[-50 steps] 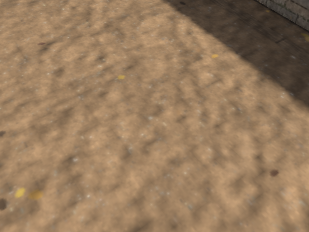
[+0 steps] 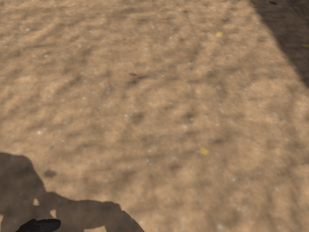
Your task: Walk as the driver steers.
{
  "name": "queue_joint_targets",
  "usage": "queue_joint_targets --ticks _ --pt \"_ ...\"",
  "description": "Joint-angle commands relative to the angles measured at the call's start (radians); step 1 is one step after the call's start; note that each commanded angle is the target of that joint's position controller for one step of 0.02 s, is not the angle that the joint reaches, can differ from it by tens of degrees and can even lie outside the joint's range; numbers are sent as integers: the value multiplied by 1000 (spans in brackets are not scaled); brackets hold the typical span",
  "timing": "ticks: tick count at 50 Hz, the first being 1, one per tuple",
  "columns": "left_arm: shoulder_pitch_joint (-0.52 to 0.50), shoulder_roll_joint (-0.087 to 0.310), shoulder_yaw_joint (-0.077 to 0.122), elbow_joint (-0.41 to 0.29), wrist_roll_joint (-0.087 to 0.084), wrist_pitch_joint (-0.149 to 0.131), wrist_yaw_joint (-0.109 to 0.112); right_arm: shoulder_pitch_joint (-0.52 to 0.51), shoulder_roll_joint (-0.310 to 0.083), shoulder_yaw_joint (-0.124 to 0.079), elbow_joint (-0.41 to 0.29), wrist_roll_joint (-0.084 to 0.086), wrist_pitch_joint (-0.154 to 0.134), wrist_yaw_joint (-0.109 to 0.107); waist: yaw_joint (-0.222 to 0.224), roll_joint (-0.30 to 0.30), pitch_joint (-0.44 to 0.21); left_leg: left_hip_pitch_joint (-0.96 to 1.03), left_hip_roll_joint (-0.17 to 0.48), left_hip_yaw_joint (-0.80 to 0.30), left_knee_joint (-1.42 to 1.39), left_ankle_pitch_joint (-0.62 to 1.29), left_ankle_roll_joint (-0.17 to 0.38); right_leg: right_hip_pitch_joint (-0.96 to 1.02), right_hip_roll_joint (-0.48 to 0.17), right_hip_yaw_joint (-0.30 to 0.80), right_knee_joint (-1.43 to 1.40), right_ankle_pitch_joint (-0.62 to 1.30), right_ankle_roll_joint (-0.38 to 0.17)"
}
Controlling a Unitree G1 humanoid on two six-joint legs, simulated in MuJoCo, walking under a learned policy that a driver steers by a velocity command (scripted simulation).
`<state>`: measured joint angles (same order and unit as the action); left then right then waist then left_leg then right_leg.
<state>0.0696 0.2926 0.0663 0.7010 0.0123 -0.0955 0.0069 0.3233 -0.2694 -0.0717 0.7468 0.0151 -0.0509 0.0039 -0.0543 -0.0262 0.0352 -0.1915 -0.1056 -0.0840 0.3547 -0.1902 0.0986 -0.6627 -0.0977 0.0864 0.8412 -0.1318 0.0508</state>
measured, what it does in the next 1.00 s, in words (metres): walks ahead, turning left: right foot, then left foot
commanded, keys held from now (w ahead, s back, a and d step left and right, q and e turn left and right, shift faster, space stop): w+q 0.54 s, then w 0.46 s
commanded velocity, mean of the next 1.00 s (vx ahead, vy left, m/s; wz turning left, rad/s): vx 0.50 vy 0.00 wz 0.44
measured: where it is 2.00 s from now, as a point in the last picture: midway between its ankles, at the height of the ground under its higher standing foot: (82, 121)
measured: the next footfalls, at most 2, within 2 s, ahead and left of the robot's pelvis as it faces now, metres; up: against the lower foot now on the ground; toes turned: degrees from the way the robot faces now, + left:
right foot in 0.20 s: +0.31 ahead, -0.14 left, +0.00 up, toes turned +11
left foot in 0.72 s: +0.49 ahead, +0.20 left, +0.00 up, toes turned +26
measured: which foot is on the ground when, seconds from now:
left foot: down 0.00-0.22, up 0.24-0.70, down 0.72-1.00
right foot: up 0.00-0.18, down 0.20-0.72, up 0.74-1.00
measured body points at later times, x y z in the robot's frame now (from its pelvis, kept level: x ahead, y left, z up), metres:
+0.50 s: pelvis +0.27 -0.04 +0.00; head +0.30 -0.03 +0.45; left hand +0.23 +0.25 -0.12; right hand +0.52 -0.24 -0.09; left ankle +0.33 +0.15 -0.67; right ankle +0.27 -0.15 -0.75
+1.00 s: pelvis +0.51 +0.12 +0.00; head +0.53 +0.14 +0.45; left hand +0.55 +0.43 -0.11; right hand +0.70 -0.10 -0.11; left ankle +0.46 +0.19 -0.75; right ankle +0.70 +0.01 -0.68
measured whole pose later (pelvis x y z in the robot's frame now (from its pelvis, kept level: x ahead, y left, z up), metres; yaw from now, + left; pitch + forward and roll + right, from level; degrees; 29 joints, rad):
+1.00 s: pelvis +0.51 +0.12 +0.00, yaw +26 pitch +2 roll +1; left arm 0.13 0.31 0.05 0.79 0.00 -0.07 -0.01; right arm 0.34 -0.27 -0.06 0.74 0.00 -0.07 0.02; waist -0.04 -0.04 0.02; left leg -0.13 -0.08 0.02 0.28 -0.18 0.07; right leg -0.68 -0.14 0.03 0.91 -0.13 0.03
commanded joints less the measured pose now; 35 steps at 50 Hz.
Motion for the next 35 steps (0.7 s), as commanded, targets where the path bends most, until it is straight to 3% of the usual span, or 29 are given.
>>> queue_joint_targets --ticks 1,4,7,9,10,11,12,13,14,15,16,17,19,22,26,29,31,33,34,35 --pt "-81 40 3 -70 -5 -11 -9 -16 -177 -47 -71 6 -9 -18 -1 102 -37 -71 189 -157 -110 176 131 116 65 -43 -204 191 16" --pt "-146 61 7 -93 -19 -22 -24 34 -178 -48 -55 12 0 -20 -27 117 -31 -25 216 -222 -66 112 120 146 91 -28 -299 211 7" --pt "-129 97 21 -96 -23 -38 -35 41 -171 -49 -56 11 10 -25 -7 143 -38 58 247 -314 20 99 101 182 101 -10 -358 109 -25" --pt "-10 122 40 -67 -22 -48 -31 10 -154 -44 -70 9 15 -25 64 166 -76 53 217 -325 119 171 69 343 108 -34 -414 78 -66" --pt "107 159 55 -50 -5 -54 -24 -2 -108 -27 -87 3 11 -21 122 135 -177 -12 165 -275 295 176 34 554 25 27 -393 74 -115" --pt "252 238 74 -35 16 -51 -16 70 -48 -9 -113 4 6 -22 135 -51 -336 -280 49 -150 626 -48 -37 917 -194 328 -398 -24 -231" --pt "305 234 76 -2 -1 -37 -25 140 -65 -1 -128 22 0 -23 112 -315 -394 -530 27 -92 862 -416 -68 1043 -334 702 -505 -278 -325" --pt "258 146 52 -20 -16 -30 -24 93 -159 -22 -111 29 2 -22 130 -179 -258 -617 92 -112 958 -351 -78 942 -309 641 -543 -429 -293" --pt "216 109 40 -27 -14 -18 -18 2 -181 -29 -125 19 8 -21 138 -96 -152 -623 126 -71 975 -269 -83 817 -267 483 -549 -371 -253" --pt "172 92 31 -24 -6 -12 -16 -43 -169 -29 -138 7 11 -18 118 -49 -80 -595 156 -54 937 -207 -86 691 -224 368 -573 -253 -237" --pt "145 71 23 -18 -1 -11 -14 -59 -156 -33 -145 2 14 -14 95 -58 -45 -562 186 -55 892 -166 -85 613 -190 282 -597 -164 -227" --pt "131 68 21 -13 1 -13 -13 -46 -136 -31 -147 10 20 -8 76 -82 -31 -520 205 -46 866 -144 -85 558 -166 215 -622 -112 -220" --pt "132 76 25 5 -6 -21 -13 -48 -99 -24 -154 15 30 -4 67 -86 -23 -510 219 -24 822 -118 -93 524 -157 122 -662 -29 -233" --pt "148 117 39 33 -4 -25 -10 -97 -83 -16 -175 7 33 -2 71 -48 -18 -555 232 -21 714 -20 -112 552 -174 25 -687 98 -253" --pt "157 144 42 56 -10 -12 -4 -194 -65 -4 -189 9 20 21 106 -34 1 -513 219 34 485 178 -105 587 -140 -131 -684 184 -217" --pt "220 166 45 88 -23 1 -6 -289 -43 7 -220 9 14 37 143 -23 30 -468 195 80 351 193 -83 625 -154 -174 -681 192 -207" --pt "247 184 49 109 -36 11 -11 -318 -50 6 -239 11 11 45 140 -29 48 -453 175 95 292 127 -57 679 -182 -179 -664 249 -205" --pt "246 212 55 121 -47 22 -10 -293 -82 -8 -244 2 11 47 98 -53 23 -369 128 131 248 28 -19 730 -198 -202 -575 518 -193" --pt "238 226 56 125 -51 28 -8 -217 -111 -25 -228 -4 12 45 42 -66 -31 -247 91 156 215 15 5 733 -187 -228 -461 686 -176" --pt "235 212 48 129 -50 33 -3 -61 -155 -51 -181 -3 14 37 -44 -52 -118 -12 49 176 156 85 36 668 -153 -268 -278 754 -150"
Velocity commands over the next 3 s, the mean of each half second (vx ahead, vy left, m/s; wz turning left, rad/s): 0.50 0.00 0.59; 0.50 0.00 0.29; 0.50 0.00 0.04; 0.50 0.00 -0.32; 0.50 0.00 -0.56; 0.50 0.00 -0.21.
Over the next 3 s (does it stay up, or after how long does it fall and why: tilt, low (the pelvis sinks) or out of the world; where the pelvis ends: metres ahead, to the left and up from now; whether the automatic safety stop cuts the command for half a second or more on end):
stays up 1.59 0.37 0.00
